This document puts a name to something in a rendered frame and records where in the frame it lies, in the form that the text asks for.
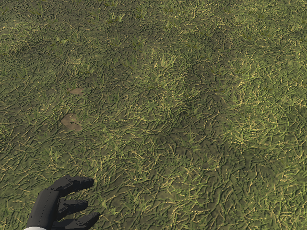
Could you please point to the left robot hand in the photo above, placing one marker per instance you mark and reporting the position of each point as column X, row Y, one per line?
column 50, row 208

